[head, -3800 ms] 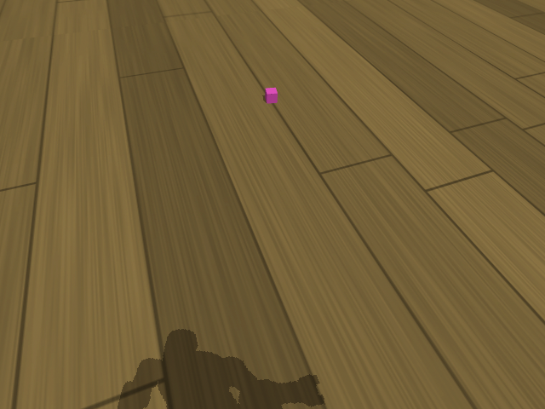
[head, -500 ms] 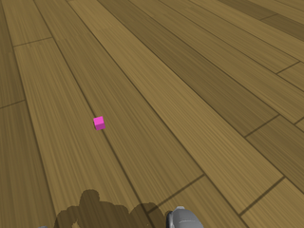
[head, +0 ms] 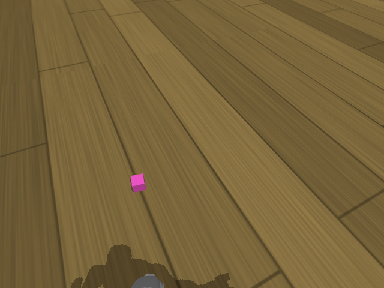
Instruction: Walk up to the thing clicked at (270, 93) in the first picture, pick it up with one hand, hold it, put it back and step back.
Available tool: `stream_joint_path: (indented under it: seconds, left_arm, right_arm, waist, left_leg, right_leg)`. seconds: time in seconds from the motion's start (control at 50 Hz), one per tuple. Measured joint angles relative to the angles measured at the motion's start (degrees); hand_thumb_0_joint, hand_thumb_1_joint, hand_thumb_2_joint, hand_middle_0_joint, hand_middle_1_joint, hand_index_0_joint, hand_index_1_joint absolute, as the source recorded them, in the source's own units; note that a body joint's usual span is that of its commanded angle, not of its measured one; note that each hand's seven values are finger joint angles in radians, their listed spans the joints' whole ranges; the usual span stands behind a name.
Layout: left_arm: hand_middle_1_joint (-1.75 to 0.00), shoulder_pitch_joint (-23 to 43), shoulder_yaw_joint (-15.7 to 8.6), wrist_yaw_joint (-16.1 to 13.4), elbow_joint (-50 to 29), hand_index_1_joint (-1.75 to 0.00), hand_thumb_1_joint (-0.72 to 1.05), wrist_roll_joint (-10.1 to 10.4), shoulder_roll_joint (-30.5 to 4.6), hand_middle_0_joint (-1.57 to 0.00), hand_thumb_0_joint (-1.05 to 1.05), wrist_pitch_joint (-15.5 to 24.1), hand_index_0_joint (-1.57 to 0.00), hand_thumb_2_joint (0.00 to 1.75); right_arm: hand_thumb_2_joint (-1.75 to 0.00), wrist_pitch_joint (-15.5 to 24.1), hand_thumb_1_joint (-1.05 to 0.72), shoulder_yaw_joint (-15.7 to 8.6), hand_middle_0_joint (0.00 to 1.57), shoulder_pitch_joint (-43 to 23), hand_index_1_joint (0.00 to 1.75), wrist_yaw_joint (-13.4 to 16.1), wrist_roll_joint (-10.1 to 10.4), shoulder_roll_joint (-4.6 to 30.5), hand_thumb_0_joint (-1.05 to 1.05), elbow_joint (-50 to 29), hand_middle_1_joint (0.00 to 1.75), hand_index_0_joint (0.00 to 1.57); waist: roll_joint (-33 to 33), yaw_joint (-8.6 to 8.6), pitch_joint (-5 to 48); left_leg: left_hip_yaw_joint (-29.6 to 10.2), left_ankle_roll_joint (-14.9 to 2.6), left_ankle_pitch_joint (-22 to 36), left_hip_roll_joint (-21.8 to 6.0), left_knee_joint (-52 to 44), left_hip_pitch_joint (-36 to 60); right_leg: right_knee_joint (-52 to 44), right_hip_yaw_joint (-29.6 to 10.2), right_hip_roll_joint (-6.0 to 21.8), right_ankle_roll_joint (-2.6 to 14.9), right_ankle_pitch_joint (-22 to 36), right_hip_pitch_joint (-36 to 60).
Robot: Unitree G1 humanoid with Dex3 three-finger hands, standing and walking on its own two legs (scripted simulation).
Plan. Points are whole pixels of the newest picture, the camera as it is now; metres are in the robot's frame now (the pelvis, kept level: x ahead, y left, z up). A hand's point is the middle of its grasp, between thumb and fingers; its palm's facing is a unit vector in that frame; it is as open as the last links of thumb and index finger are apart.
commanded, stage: walk up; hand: left
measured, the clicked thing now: (138, 182) +0.78 +0.32 -0.73
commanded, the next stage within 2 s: none
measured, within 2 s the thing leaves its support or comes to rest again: neither
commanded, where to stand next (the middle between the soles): +0.43 +0.04 m, yaw -3 degrees
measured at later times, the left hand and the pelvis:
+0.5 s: hand (75, 239) +0.26 +0.30 -0.14, palm faces -0.14 -0.93 -0.34, open 7.4 cm; pelvis +0.16 +0.05 +0.00, yaw -4 degrees
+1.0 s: hand (75, 211) +0.34 +0.34 -0.16, palm faces -0.06 -0.93 -0.36, open 7.4 cm; pelvis +0.28 +0.06 -0.01, yaw -2 degrees
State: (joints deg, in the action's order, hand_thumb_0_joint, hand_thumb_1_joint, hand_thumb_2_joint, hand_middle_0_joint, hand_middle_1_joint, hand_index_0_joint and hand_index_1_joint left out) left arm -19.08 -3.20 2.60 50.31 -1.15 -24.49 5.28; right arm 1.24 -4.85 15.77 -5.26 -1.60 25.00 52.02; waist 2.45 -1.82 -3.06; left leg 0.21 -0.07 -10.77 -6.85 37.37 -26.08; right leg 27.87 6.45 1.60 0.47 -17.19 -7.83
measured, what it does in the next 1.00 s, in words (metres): walks ahead: left foot, then right foot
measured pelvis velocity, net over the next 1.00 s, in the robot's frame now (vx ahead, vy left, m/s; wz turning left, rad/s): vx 0.28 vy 0.06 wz -0.04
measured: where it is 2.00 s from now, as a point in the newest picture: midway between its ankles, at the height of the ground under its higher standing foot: (180, 262)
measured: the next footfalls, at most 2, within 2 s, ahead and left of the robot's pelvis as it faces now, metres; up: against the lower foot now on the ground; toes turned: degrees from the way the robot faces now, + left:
left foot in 0.04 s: +0.16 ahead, +0.15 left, +0.00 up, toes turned +5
right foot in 0.56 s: +0.31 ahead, -0.10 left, +0.00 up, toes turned -7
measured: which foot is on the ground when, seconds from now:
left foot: up 0.00-0.02, down 0.04-0.58, up 0.60-0.96, down 0.98-1.00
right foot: down 0.00-0.08, up 0.10-0.54, down 0.56-1.00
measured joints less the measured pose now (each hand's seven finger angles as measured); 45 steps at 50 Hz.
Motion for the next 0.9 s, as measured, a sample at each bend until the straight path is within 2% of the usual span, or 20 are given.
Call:
stream_joint_path:
  seconds: [0.04,0.06,0.08,0.1,0.12,0.16,0.2,0.26,0.36,0.48,0.56,0.58,0.6,0.66,0.7,0.76,0.84,0.9]
  left_arm:
    - [-0.30,-0.7,-0.2,0.0,0.6,-0.30,0.90,-0.1,-1.0,-0.21,0.00,-0.5,-0.21,0.89]
    - [-0.30,-0.8,-0.3,0.0,1.0,-0.30,0.90,-0.2,-1.6,-0.21,0.00,-0.8,-0.21,0.89]
    - [-0.30,-0.7,-0.5,-0.2,1.4,-0.30,0.90,-0.3,-2.2,-0.21,0.00,-1.2,-0.21,0.89]
    - [-0.30,-0.7,-0.6,-0.5,1.8,-0.30,0.90,-0.2,-2.2,-0.21,0.01,-1.7,-0.21,0.90]
    - [-0.30,-0.5,-0.4,-0.8,2.4,-0.30,0.90,0.0,-1.9,-0.21,0.01,-2.1,-0.21,0.90]
    - [-0.30,0.2,0.4,-1.1,3.3,-0.30,0.91,0.1,-1.4,-0.21,0.01,-2.7,-0.20,0.90]
    - [-0.30,1.1,0.8,-1.0,3.4,-0.30,0.91,0.6,-1.4,-0.20,0.01,-2.5,-0.20,0.90]
    - [-0.30,2.4,0.8,-0.6,2.7,-0.30,0.91,1.3,-1.2,-0.20,0.01,-2.3,-0.20,0.90]
    - [-0.30,3.6,0.8,0.2,1.9,-0.30,0.91,1.1,-0.2,-0.20,0.00,-3.2,-0.20,0.90]
    - [-0.30,5.1,0.8,1.1,1.9,-0.30,0.91,0.4,1.2,-0.20,0.00,-3.5,-0.20,0.90]
    - [-0.30,5.9,0.6,1.0,1.3,-0.30,0.91,0.2,1.7,-0.21,0.00,-2.1,-0.21,0.90]
    - [-0.30,6.4,0.4,0.7,1.3,-0.30,0.91,0.0,2.3,-0.21,0.00,-1.6,-0.21,0.90]
    - [-0.30,6.7,0.3,0.4,0.7,-0.30,0.91,0.0,2.5,-0.21,0.00,-1.1,-0.21,0.90]
    - [-0.30,6.8,0.5,-0.2,-0.8,-0.30,0.91,0.7,2.6,-0.21,0.00,-0.3,-0.21,0.89]
    - [-0.30,6.2,0.9,-0.6,-1.4,-0.30,0.91,1.1,2.9,-0.21,0.00,-0.2,-0.21,0.89]
    - [-0.30,4.5,1.3,-0.8,-1.6,-0.30,0.90,1.1,3.0,-0.21,0.00,-0.2,-0.21,0.89]
    - [-0.30,2.3,1.3,-0.5,-1.4,-0.30,0.90,0.4,2.4,-0.21,0.00,-0.8,-0.21,0.89]
    - [-0.30,1.1,0.8,-0.1,-1.7,-0.30,0.90,-0.2,1.3,-0.21,0.00,-1.3,-0.21,0.89]
  right_arm:
    - [-0.90,0.5,-0.91,-0.1,0.20,0.2,0.30,-0.1,-0.1,0.0,0.00,0.1,0.30,0.20]
    - [-0.90,1.0,-0.91,-0.3,0.20,0.2,0.30,0.1,-0.1,-0.3,0.00,0.2,0.30,0.20]
    - [-0.90,1.5,-0.91,-0.3,0.20,-0.1,0.30,0.4,-0.2,-0.9,0.00,0.1,0.30,0.20]
    - [-0.90,2.1,-0.91,-0.1,0.20,-0.3,0.30,0.7,-0.3,-1.1,0.00,-0.4,0.30,0.20]
    - [-0.90,2.7,-0.91,0.1,0.20,-0.3,0.30,1.0,-0.1,-1.2,0.00,-1.0,0.30,0.20]
    - [-0.90,3.2,-0.91,0.4,0.20,0.1,0.30,1.5,0.7,-1.7,0.00,-1.7,0.30,0.20]
    - [-0.90,3.4,-0.91,1.1,0.20,0.8,0.30,2.0,0.9,-2.7,0.00,-1.8,0.30,0.20]
    - [-0.90,3.8,-0.91,2.0,0.20,2.3,0.30,2.5,1.2,-3.5,0.00,-2.0,0.30,0.20]
    - [-0.90,3.4,-0.90,2.1,0.20,4.0,0.30,3.0,1.1,-3.7,0.00,-2.1,0.30,0.20]
    - [-0.90,2.8,-0.90,1.5,0.21,4.9,0.30,3.0,1.0,-2.5,0.00,-2.6,0.30,0.20]
    - [-0.90,2.0,-0.90,1.4,0.20,5.3,0.30,3.0,1.0,-1.5,0.00,-3.1,0.30,0.20]
    - [-0.90,1.7,-0.90,1.4,0.20,4.9,0.30,3.2,1.1,-1.2,0.00,-3.0,0.30,0.20]
    - [-0.90,1.4,-0.90,1.4,0.20,4.5,0.30,3.3,1.2,-1.3,0.00,-2.8,0.30,0.20]
    - [-0.90,0.5,-0.91,2.4,0.20,3.2,0.30,3.4,1.2,-2.0,0.00,-2.4,0.30,0.20]
    - [-0.90,0.4,-0.91,2.6,0.20,2.1,0.30,3.2,1.4,-1.8,0.00,-2.2,0.30,0.20]
    - [-0.90,0.5,-0.91,2.2,0.20,0.7,0.30,2.7,1.5,-1.1,0.00,-2.8,0.30,0.20]
    - [-0.90,0.5,-0.91,1.3,0.20,0.1,0.30,1.9,1.0,-0.3,0.00,-2.7,0.30,0.20]
    - [-0.90,0.5,-0.91,0.8,0.20,0.4,0.30,1.5,0.7,-0.2,0.00,-1.7,0.30,0.20]
  waist:
    - [-0.8,0.10,0.9]
    - [-2.1,0.41,1.0]
    - [-4.2,0.48,0.7]
    - [-5.3,0.64,0.5]
    - [-5.3,1.18,0.3]
    - [-4.8,2.37,0.0]
    - [-5.7,2.84,-0.7]
    - [-6.6,3.19,-1.8]
    - [-6.5,3.16,-2.6]
    - [-4.5,3.83,-2.9]
    - [-2.4,3.95,-2.4]
    - [-0.6,3.88,-2.9]
    - [0.3,3.82,-3.3]
    - [-0.3,2.38,-3.6]
    - [-0.1,1.67,-3.5]
    - [0.6,1.11,-3.2]
    - [0.9,0.84,-2.4]
    - [-0.3,0.23,-1.6]
  left_leg:
    - [1.0,-0.48,-0.5,0.4,-2.5,2.8]
    - [1.5,-0.25,0.3,1.4,-2.3,3.5]
    - [2.8,-0.31,-0.8,2.7,-1.0,3.9]
    - [3.9,-0.53,-2.4,3.3,0.5,4.0]
    - [4.2,-0.80,-3.7,3.3,1.5,4.3]
    - [4.0,-1.44,-4.8,2.9,0.8,5.8]
    - [4.6,-1.51,-4.1,3.4,-2.7,8.9]
    - [5.3,-2.00,-3.2,4.5,-7.4,13.0]
    - [7.0,-2.41,-3.8,5.8,-11.8,18.4]
    - [8.6,-1.92,-7.3,6.5,-11.8,21.9]
    - [8.7,-0.71,-13.5,5.4,-5.0,21.4]
    - [8.0,-1.17,-15.3,3.7,-0.8,20.3]
    - [6.3,-1.92,-16.2,3.2,4.8,18.3]
    - [2.9,-2.35,-18.2,5.4,19.7,11.2]
    - [1.6,-2.28,-16.6,5.5,23.5,6.8]
    - [-0.5,-1.83,-12.3,4.0,21.9,1.8]
    - [-1.1,-0.46,-7.8,1.6,14.0,-1.3]
    - [-0.1,0.24,-5.5,1.0,6.2,-0.5]
  right_leg:
    - [2.7,0.0,0.6,-0.61,-3.0,-0.1]
    - [5.1,-0.2,1.7,-0.58,-5.0,-0.4]
    - [8.7,-1.5,3.4,0.67,-7.0,-1.4]
    - [14.8,-3.9,3.6,1.27,-8.4,-3.7]
    - [21.4,-5.7,2.4,1.65,-9.4,-6.3]
    - [31.3,-6.8,-0.1,2.30,-9.5,-11.1]
    - [34.6,-8.1,-0.8,2.29,-6.3,-15.0]
    - [33.1,-9.1,0.1,1.47,-1.8,-19.1]
    - [26.2,-9.6,1.5,-0.05,3.5,-22.5]
    - [12.9,-6.2,2.9,0.23,7.3,-19.8]
    - [5.1,-4.6,1.4,1.08,8.3,-13.5]
    - [5.7,-3.7,0.1,0.91,7.8,-12.9]
    - [7.1,-3.1,-0.5,0.91,6.5,-12.7]
    - [8.3,-3.3,0.0,1.54,4.2,-11.4]
    - [6.2,-3.5,0.0,1.63,4.5,-9.4]
    - [3.0,-3.5,-0.4,1.35,5.2,-6.9]
    - [1.1,-2.9,-0.8,1.28,4.4,-4.6]
    - [1.9,-2.4,-0.4,1.05,2.6,-4.0]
